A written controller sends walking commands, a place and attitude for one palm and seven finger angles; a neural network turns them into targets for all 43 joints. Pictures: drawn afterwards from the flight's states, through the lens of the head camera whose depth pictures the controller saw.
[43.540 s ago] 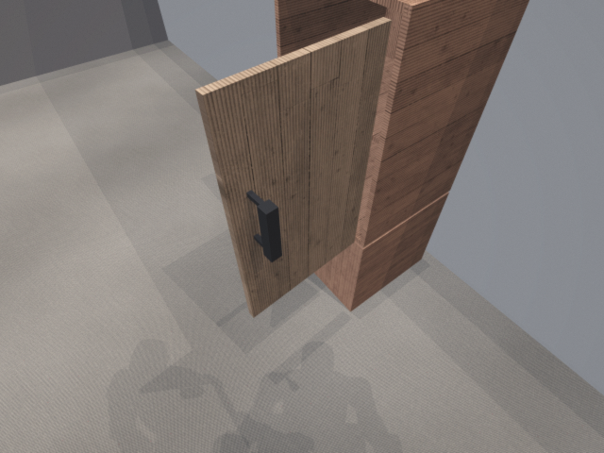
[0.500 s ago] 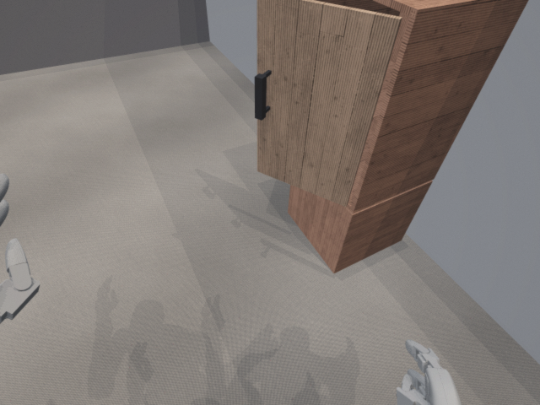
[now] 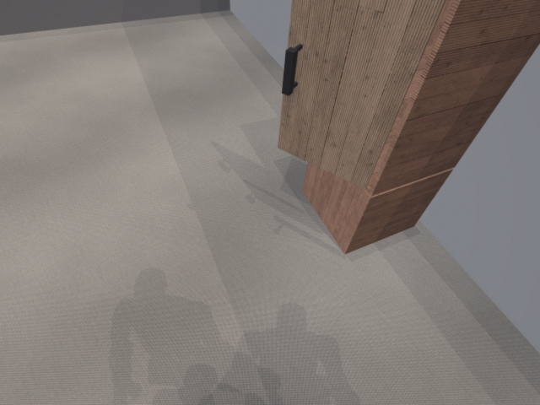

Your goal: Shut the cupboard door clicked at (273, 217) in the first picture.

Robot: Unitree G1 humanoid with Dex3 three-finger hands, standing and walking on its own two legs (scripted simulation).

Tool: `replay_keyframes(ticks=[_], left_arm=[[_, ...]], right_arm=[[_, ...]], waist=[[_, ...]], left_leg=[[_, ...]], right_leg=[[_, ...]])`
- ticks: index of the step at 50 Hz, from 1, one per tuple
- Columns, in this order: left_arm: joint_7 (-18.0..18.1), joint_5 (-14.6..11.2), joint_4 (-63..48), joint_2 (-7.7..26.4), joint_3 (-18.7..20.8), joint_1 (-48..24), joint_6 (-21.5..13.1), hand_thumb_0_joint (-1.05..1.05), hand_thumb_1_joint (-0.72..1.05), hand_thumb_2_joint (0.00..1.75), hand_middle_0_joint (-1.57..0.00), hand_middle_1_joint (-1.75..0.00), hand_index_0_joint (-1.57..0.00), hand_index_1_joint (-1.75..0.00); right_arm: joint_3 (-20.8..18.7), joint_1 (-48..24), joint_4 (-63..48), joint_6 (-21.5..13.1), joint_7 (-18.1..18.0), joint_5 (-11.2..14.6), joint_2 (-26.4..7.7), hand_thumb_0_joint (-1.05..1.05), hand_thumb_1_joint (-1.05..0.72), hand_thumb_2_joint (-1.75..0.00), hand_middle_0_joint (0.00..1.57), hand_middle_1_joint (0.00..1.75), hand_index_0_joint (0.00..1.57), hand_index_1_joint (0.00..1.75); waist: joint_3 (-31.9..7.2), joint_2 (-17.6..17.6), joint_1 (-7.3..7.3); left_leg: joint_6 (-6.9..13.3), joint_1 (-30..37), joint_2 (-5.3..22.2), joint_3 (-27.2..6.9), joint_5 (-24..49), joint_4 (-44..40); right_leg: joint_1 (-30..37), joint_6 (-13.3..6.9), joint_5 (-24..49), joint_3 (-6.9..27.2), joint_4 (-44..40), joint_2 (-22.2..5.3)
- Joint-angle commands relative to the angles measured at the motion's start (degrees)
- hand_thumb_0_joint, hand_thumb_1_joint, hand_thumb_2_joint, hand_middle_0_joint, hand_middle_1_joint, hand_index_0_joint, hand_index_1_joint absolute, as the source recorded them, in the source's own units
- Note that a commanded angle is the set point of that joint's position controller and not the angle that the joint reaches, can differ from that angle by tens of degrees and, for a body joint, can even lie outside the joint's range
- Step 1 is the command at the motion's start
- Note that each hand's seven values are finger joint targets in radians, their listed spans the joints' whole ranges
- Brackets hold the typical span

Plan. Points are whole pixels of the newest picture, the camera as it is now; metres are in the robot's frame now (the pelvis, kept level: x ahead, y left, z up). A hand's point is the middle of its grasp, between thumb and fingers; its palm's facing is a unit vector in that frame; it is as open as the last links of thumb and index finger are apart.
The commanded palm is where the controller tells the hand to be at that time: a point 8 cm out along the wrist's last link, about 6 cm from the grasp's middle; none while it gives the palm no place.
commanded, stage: let the arm hang, fingers relaxed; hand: left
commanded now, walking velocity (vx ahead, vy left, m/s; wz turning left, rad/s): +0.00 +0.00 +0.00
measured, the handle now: (293, 69) +0.97 -0.01 -0.01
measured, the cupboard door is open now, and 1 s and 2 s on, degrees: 32 32 32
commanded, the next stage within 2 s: look to check the result in 0.66 s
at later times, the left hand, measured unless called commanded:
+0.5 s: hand out of the picture +0.00 +0.20 -0.17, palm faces +0.01 -0.98 -0.22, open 7.4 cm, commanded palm none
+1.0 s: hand out of the picture +0.03 +0.21 -0.16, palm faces -0.02 -0.96 -0.26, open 7.4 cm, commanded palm none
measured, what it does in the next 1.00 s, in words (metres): stands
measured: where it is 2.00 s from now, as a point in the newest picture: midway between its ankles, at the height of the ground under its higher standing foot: outside the picture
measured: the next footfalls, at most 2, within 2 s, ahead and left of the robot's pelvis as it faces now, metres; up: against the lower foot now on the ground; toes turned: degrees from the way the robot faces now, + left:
none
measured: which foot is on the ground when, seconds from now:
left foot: down 0.00-1.00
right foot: down 0.00-1.00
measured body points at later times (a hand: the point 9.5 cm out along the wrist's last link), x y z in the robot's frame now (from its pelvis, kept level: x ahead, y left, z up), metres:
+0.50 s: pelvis +0.00 +0.01 +0.00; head -0.01 +0.01 +0.45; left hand +0.00 +0.25 -0.15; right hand +0.00 -0.22 -0.16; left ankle +0.07 +0.11 -0.74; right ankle -0.03 -0.12 -0.74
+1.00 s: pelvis +0.01 +0.00 +0.01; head +0.03 +0.00 +0.46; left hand +0.03 +0.26 -0.14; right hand +0.03 -0.26 -0.15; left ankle +0.07 +0.11 -0.74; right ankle -0.03 -0.12 -0.74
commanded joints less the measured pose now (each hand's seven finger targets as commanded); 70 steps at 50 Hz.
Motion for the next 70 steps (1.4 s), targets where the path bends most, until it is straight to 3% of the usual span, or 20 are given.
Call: replay_keyframes(ticks=[1, 6, 13, 17, 22, 35, 66, 70], left_arm=[[0.18, 0.22, 0.25, 5.68, 1.09, 1.61, -2.28, 0.00, 0.90, 0.90, -0.20, -0.30, -0.20, -0.30], [0.45, 0.36, 3.37, 4.95, 1.16, 3.67, -2.43, 0.00, 0.90, 0.90, -0.20, -0.30, -0.20, -0.30], [0.78, 0.56, 4.34, 4.89, 1.37, 4.54, -2.57, 0.00, 0.90, 0.90, -0.20, -0.30, -0.20, -0.30], [0.81, 0.65, 4.16, 4.62, 1.46, 3.55, -2.30, 0.00, 0.90, 0.90, -0.20, -0.30, -0.20, -0.30], [0.73, 0.75, 3.38, 5.02, 1.76, 2.22, -2.34, 0.00, 0.90, 0.90, -0.20, -0.30, -0.20, -0.30], [0.51, 0.45, 2.37, 7.74, 1.90, -2.58, -3.31, 0.00, 0.90, 0.90, -0.20, -0.30, -0.20, -0.30], [-0.01, 0.28, 2.26, 14.48, 2.08, -9.94, -3.80, 0.00, 0.90, 0.90, -0.20, -0.30, -0.20, -0.30], [0.05, 0.27, 2.00, 15.08, 2.17, -10.49, -4.02, 0.00, 0.90, 0.90, -0.20, -0.30, -0.20, -0.30]], right_arm=[[-2.36, 0.88, -0.97, -1.95, -0.96, 0.01, -7.16, 0.00, -0.90, -0.90, 0.20, 0.30, 0.20, 0.30], [-2.85, 2.96, 1.48, -2.11, -1.19, 0.11, -6.91, 0.00, -0.90, -0.90, 0.20, 0.30, 0.20, 0.30], [-3.06, 3.69, 2.77, -2.43, -1.15, 0.24, -6.55, 0.00, -0.90, -0.90, 0.20, 0.30, 0.20, 0.30], [-3.12, 3.26, 3.15, -2.25, -1.05, -0.03, -6.18, 0.00, -0.90, -0.90, 0.20, 0.30, 0.20, 0.30], [-3.25, 2.23, 2.73, -2.48, -0.93, -0.12, -6.66, 0.00, -0.90, -0.90, 0.20, 0.30, 0.20, 0.30], [-3.11, -0.33, 2.28, -3.26, -0.75, 0.12, -8.33, 0.00, -0.90, -0.90, 0.20, 0.30, 0.20, 0.30], [-2.96, -9.02, 2.02, -3.71, -0.56, 0.30, -15.60, 0.00, -0.90, -0.90, 0.20, 0.30, 0.20, 0.30], [-2.95, -9.38, 1.83, -3.81, -0.60, 0.26, -16.09, 0.00, -0.90, -0.90, 0.20, 0.30, 0.20, 0.30]], waist=[[-0.95, 4.59, -0.92], [0.06, 1.58, -0.85], [1.19, 0.22, -0.48], [3.64, 1.27, -0.67], [3.25, 2.41, -0.43], [-0.30, 1.42, -0.90], [-3.25, 1.42, -0.76], [-4.53, 0.79, -0.76]], left_leg=[[0.58, 5.15, 4.10, -6.74, -10.09, -9.12], [1.02, 5.40, 4.46, -6.88, -11.02, -10.37], [1.31, 4.75, 4.59, -6.87, -10.78, -11.62], [1.08, 3.90, 4.47, -7.17, -13.74, -12.89], [0.92, 3.15, 4.48, -7.50, -14.72, -13.95], [0.53, 8.30, 4.29, -5.32, -0.51, -9.83], [0.24, 12.99, 5.74, -5.70, 7.80, -10.61], [0.23, 14.02, 5.88, -5.47, 11.28, -9.87]], right_leg=[[-5.59, -3.04, -3.76, 5.93, -8.41, -4.35], [-6.35, -2.91, -4.40, 5.40, -8.14, -4.19], [-6.26, -2.62, -3.65, 5.29, -7.66, -4.11], [-8.38, -2.30, -5.88, 5.45, -7.70, -3.89], [-7.46, -2.07, -4.90, 5.38, -7.27, -3.76], [-4.67, -2.37, 1.95, 6.26, -9.02, -5.53], [0.93, -2.00, 9.26, 6.51, -11.89, -6.67], [2.24, -2.00, 13.68, 6.19, -11.66, -6.98]])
